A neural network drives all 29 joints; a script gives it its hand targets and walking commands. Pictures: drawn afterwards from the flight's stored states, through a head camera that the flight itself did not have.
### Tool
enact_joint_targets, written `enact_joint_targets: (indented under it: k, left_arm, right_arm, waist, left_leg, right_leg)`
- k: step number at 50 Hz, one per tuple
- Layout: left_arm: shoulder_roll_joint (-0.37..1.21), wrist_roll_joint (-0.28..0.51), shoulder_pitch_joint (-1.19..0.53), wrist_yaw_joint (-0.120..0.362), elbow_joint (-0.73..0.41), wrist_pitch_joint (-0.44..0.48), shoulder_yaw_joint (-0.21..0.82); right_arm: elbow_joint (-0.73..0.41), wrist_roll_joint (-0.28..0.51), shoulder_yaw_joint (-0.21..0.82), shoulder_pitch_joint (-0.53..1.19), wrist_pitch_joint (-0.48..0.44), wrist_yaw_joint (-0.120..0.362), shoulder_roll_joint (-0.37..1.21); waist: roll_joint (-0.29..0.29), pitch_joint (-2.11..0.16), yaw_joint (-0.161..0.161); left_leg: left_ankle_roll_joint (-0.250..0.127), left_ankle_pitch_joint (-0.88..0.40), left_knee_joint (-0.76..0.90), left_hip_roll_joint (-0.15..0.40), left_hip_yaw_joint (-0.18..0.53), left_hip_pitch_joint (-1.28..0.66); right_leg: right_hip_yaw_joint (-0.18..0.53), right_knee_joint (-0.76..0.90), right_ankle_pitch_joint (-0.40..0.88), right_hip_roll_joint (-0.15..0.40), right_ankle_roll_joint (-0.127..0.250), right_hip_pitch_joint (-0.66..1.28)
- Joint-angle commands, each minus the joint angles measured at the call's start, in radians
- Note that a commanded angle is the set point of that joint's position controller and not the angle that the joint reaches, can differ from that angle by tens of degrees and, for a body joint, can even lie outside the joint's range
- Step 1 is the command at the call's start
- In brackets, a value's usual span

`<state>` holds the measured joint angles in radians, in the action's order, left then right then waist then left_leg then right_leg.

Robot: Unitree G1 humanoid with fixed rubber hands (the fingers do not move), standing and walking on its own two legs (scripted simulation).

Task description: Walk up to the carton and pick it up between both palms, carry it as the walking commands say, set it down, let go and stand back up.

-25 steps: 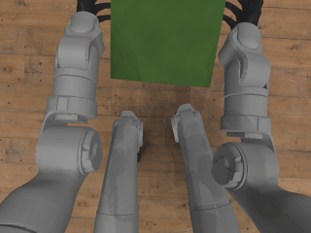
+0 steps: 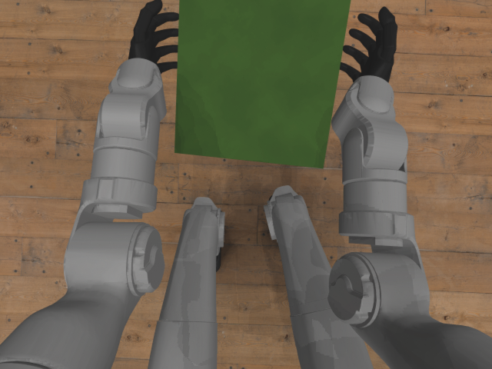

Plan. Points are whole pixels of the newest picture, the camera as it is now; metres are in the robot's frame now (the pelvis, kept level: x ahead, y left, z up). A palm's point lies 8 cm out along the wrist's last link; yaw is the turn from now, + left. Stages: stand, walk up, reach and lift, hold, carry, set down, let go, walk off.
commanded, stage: reach and lift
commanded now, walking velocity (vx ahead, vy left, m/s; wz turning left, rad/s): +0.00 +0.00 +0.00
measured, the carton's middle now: (258, 78) +0.50 -0.04 -0.15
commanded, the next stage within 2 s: none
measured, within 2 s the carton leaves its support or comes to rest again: neither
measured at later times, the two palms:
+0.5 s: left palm (123, 63) +0.48 +0.12 +0.01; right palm (395, 82) +0.43 -0.17 +0.02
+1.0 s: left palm (43, 14) +0.46 +0.12 +0.12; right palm (487, 8) +0.43 -0.16 +0.14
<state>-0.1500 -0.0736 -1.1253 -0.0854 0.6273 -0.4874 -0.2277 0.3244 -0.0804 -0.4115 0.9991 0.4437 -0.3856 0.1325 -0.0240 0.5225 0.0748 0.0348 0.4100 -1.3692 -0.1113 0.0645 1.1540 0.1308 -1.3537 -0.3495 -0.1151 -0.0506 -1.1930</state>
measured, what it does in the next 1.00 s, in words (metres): rises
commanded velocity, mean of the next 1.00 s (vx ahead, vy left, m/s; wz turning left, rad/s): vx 0.00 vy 0.00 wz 0.00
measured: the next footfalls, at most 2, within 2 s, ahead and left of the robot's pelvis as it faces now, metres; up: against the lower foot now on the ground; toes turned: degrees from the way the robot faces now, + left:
none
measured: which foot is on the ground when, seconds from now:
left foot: down 0.00-1.00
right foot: down 0.00-1.00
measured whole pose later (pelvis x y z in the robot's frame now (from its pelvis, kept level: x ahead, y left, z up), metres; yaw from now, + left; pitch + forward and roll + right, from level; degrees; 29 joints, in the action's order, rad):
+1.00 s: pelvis +0.09 +0.00 +0.12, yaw +0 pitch +11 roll +1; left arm 0.03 -0.20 -0.60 -0.10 0.74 -0.47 -0.26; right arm 0.51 -0.26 -0.43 0.53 0.45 -0.28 0.25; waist -0.01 -0.11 0.08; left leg 0.01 0.28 -0.75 -0.09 0.12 0.66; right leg 0.14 -0.75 -0.24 -0.08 -0.02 -0.70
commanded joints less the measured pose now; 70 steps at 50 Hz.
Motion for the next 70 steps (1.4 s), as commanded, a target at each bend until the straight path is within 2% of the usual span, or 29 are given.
enact_joint_targets:
  k: [1, 4, 7, 12, 15, 16, 17, 19, 22, 23, 24, 27, 28, 34, 35, 36, 37, 41, 42, 43, 44, 48, 49, 52, 53, 57, 59, 64, 70]
  left_arm:
    - [1.155, 0.206, -0.746, 0.295, -0.204, 0.106, 0.524]
    - [1.118, 0.226, -0.728, 0.293, -0.291, 0.102, 0.554]
    - [1.15, 0.233, -0.586, 0.29, -0.34, 0.112, 0.615]
    - [1.17, 0.273, -0.702, 0.316, -0.497, 0.14, 0.677]
    - [1.116, 0.213, -0.642, 0.317, -0.287, 0.139, 0.592]
    - [1.122, 0.161, -0.58, 0.322, -0.293, 0.127, 0.583]
    - [1.194, 0.19, -0.543, 0.324, -0.209, 0.133, 0.594]
    - [1.172, 0.24, -0.631, 0.322, -0.471, 0.145, 0.654]
    - [1.162, 0.188, -0.632, 0.327, -0.289, 0.148, 0.61]
    - [1.174, 0.192, -0.604, 0.333, -0.3, 0.15, 0.61]
    - [1.227, 0.214, -0.571, 0.332, -0.307, 0.153, 0.641]
    - [1.203, 0.248, -0.611, 0.322, -0.419, 0.137, 0.691]
    - [1.155, 0.165, -0.531, 0.333, -0.188, 0.117, 0.574]
    - [1.165, 0.173, -0.526, 0.379, -0.293, 0.143, 0.564]
    - [1.248, 0.162, -0.51, 0.37, -0.236, 0.135, 0.561]
    - [1.278, 0.121, -0.39, 0.357, -0.069, 0.126, 0.537]
    - [1.274, 0.193, -0.484, 0.355, -0.393, 0.161, 0.619]
    - [1.275, 0.16, -0.496, 0.348, -0.306, 0.144, 0.589]
    - [1.273, 0.118, -0.374, 0.346, -0.245, 0.136, 0.542]
    - [1.332, 0.147, -0.303, 0.351, -0.302, 0.131, 0.594]
    - [1.239, 0.08, -0.259, 0.361, -0.063, 0.117, 0.476]
    - [1.242, 0.08, -0.176, 0.368, -0.109, 0.147, 0.4]
    - [1.249, 0.108, -0.247, 0.364, -0.128, 0.144, 0.439]
    - [1.245, 0.047, -0.142, 0.371, -0.025, 0.108, 0.371]
    - [1.233, -0.006, -0.081, 0.373, 0.135, 0.082, 0.261]
    - [1.256, 0.073, -0.018, 0.384, -0.074, 0.064, 0.391]
    - [1.268, 0.061, 0.047, 0.38, -0.065, 0.041, 0.381]
    - [1.309, 0.135, 0.029, 0.369, -0.29, 0.004, 0.522]
    - [1.33, 0.186, 0.056, 0.367, -0.44, -0.024, 0.679]
  right_arm:
    - [0.128, 0.176, 0.783, 0.684, 0.025, 0.551, 0.981]
    - [0.04, 0.156, 0.778, 0.703, 0.043, 0.554, 0.973]
    - [-0.019, 0.171, 0.861, 0.585, 0.044, 0.548, 1.055]
    - [-0.098, 0.189, 0.899, 0.567, 0.013, 0.548, 1.072]
    - [0.136, 0.13, 0.814, 0.465, 0.036, 0.541, 1.046]
    - [0.077, 0.134, 0.822, 0.478, 0.024, 0.547, 1.09]
    - [0.103, 0.111, 0.798, 0.471, 0.016, 0.559, 1.021]
    - [-0.17, 0.201, 0.908, 0.621, 0.001, 0.547, 1.078]
    - [0.166, 0.137, 0.838, 0.534, 0.024, 0.561, 1.061]
    - [0.094, 0.092, 0.787, 0.485, 0.003, 0.56, 1.056]
    - [0.032, 0.153, 0.852, 0.56, 0.001, 0.567, 1.071]
    - [-0.098, 0.162, 0.884, 0.564, 0.012, 0.57, 1.017]
    - [0.145, 0.088, 0.79, 0.433, 0.022, 0.583, 1.001]
    - [-0.027, 0.126, 0.866, 0.526, 0.023, 0.586, 1.109]
    - [0.033, 0.098, 0.802, 0.483, 0.013, 0.592, 1.046]
    - [0.189, 0.067, 0.785, 0.407, 0.015, 0.602, 1.054]
    - [-0.038, 0.137, 0.885, 0.436, 0.003, 0.603, 1.143]
    - [0.199, 0.015, 0.668, 0.305, 0.014, 0.639, 1.032]
    - [0.176, 0.037, 0.724, 0.278, 0.012, 0.635, 1.106]
    - [-0.009, 0.045, 0.74, 0.295, 0.004, 0.627, 1.056]
    - [0.334, -0.026, 0.624, 0.152, 0.036, 0.633, 1.048]
    - [0.334, -0.002, 0.627, 0.054, 0.036, 0.612, 1.198]
    - [0.337, 0.001, 0.604, 0.056, 0.032, 0.608, 1.162]
    - [0.349, -0.02, 0.554, 0.034, 0.053, 0.626, 1.124]
    - [0.53, -0.093, 0.407, -0.064, 0.07, 0.63, 1.069]
    - [0.319, 0.032, 0.553, -0.073, 0.091, 0.632, 1.134]
    - [0.402, -0.014, 0.473, -0.174, 0.114, 0.642, 1.073]
    - [0.137, 0.105, 0.65, -0.158, 0.144, 0.628, 1.11]
    - [-0.004, 0.144, 0.76, -0.184, 0.173, 0.617, 1.128]
  waist:
    - [0.129, -2.222, -0.059]
    - [0.032, -2.364, 0.011]
    - [-0.027, -2.377, -0.041]
    - [0.037, -2.495, -0.013]
    - [0.006, -2.122, 0.009]
    - [0.113, -2.17, -0.06]
    - [0.082, -2.08, 0.004]
    - [0.062, -2.443, -0.043]
    - [0.087, -2.068, -0.052]
    - [0.038, -2.048, 0.02]
    - [0.108, -2.115, -0.037]
    - [0.046, -2.397, 0.001]
    - [0.04, -1.964, 0.025]
    - [-0.015, -2.095, -0.066]
    - [0.023, -1.993, 0.021]
    - [0.085, -1.708, -0.039]
    - [0.045, -2.134, -0.046]
    - [0.097, -1.732, 0.063]
    - [0.131, -1.703, -0.022]
    - [0.094, -1.85, 0.041]
    - [0.055, -1.361, 0.032]
    - [-0.046, -1.284, -0.025]
    - [-0.011, -1.301, 0.036]
    - [0.04, -1.149, -0.022]
    - [0.093, -0.874, 0.024]
    - [0.071, -1.138, -0.027]
    - [0.091, -1.018, 0.03]
    - [0.069, -1.048, -0.035]
    - [0.029, -1.138, 0.013]
  left_leg:
    - [-0.036, 0.003, 0.217, -0.045, -0.064, -0.41]
    - [-0.039, -0.116, 0.273, -0.044, -0.032, -0.61]
    - [-0.038, -0.256, 0.28, -0.058, -0.043, -0.611]
    - [-0.031, -0.287, 0.298, -0.062, -0.064, -0.662]
    - [-0.04, -0.107, 0.341, -0.03, -0.037, -0.535]
    - [-0.046, -0.117, 0.374, -0.049, -0.051, -0.563]
    - [-0.043, -0.077, 0.388, -0.023, -0.029, -0.578]
    - [-0.046, -0.249, 0.377, -0.052, -0.042, -0.768]
    - [-0.044, 0.024, 0.467, -0.001, 0.015, -0.639]
    - [-0.043, -0.056, 0.455, -0.024, -0.015, -0.627]
    - [-0.041, -0.08, 0.474, -0.026, -0.013, -0.713]
    - [-0.042, -0.178, 0.484, -0.021, 0.021, -0.888]
    - [-0.034, -0.065, 0.506, -0.009, -0.013, -0.672]
    - [-0.055, -0.102, 0.568, -0.02, -0.008, -0.769]
    - [-0.05, -0.104, 0.592, -0.002, 0.008, -0.805]
    - [-0.054, -0.004, 0.644, 0.006, 0.054, -0.714]
    - [-0.055, -0.244, 0.605, -0.012, 0.013, -0.912]
    - [-0.013, -0.177, 0.687, 0.022, 0.058, -0.858]
    - [-0.019, -0.211, 0.677, 0.013, 0.009, -0.843]
    - [-0.021, -0.281, 0.704, 0.019, 0.024, -0.952]
    - [-0.035, -0.13, 0.707, 0.014, 0.03, -0.731]
    - [-0.082, -0.205, 0.744, 0.006, 0.01, -0.686]
    - [-0.07, -0.246, 0.74, 0.0, 0.013, -0.699]
    - [-0.066, -0.218, 0.79, 0.012, 0.007, -0.722]
    - [-0.061, -0.108, 0.816, 0.023, 0.028, -0.619]
    - [-0.036, -0.447, 0.853, 0.014, 0.023, -0.865]
    - [-0.02, -0.415, 0.894, 0.051, 0.056, -0.934]
    - [-0.019, -0.548, 0.928, 0.03, 0.055, -1.036]
    - [-0.024, -0.567, 0.946, 0.032, 0.066, -1.155]
  right_leg:
    - [-0.1, 0.188, -0.047, -0.011, 0.032, 0.612]
    - [-0.131, 0.223, 0.09, -0.034, 0.006, 0.685]
    - [-0.131, 0.227, 0.25, -0.044, -0.004, 0.787]
    - [-0.088, 0.299, 0.301, -0.043, 0.012, 0.969]
    - [-0.067, 0.367, 0.103, -0.004, 0.009, 0.796]
    - [-0.064, 0.364, 0.124, -0.023, 0.017, 0.855]
    - [-0.093, 0.362, 0.094, -0.019, 0.018, 0.765]
    - [-0.051, 0.378, 0.216, -0.032, 0.011, 0.999]
    - [-0.06, 0.402, -0.041, 0.009, 0.013, 0.781]
    - [-0.064, 0.453, 0.012, -0.015, 0.031, 0.799]
    - [-0.079, 0.441, 0.047, -0.015, 0.029, 0.878]
    - [-0.096, 0.43, 0.177, -0.006, 0.014, 0.994]
    - [-0.074, 0.498, 0.037, 0.01, 0.018, 0.791]
    - [-0.031, 0.581, 0.005, 0.029, 0.019, 1.075]
    - [-0.066, 0.597, 0.047, 0.034, 0.022, 0.931]
    - [-0.097, 0.562, -0.018, 0.025, 0.034, 0.789]
    - [-0.068, 0.577, 0.214, 0.015, 0.032, 1.051]
    - [-0.101, 0.608, 0.19, -0.004, 0.052, 0.834]
    - [-0.073, 0.614, 0.202, -0.004, 0.052, 0.903]
    - [-0.079, 0.642, 0.297, -0.005, 0.04, 1.038]
    - [-0.084, 0.657, 0.116, 0.012, 0.042, 0.764]
    - [-0.027, 0.699, 0.21, 0.037, 0.029, 0.975]
    - [-0.033, 0.714, 0.275, 0.036, 0.027, 0.975]
    - [-0.039, 0.753, 0.248, 0.029, 0.024, 0.983]
    - [-0.056, 0.753, 0.148, 0.048, 0.026, 0.84]
    - [-0.034, 0.815, 0.495, 0.038, 0.009, 1.058]
    - [-0.044, 0.849, 0.405, 0.038, 0.023, 1.006]
    - [-0.025, 0.9, 0.596, 0.046, 0.024, 1.11]
    - [-0.026, 0.905, 0.667, 0.036, 0.01, 1.163]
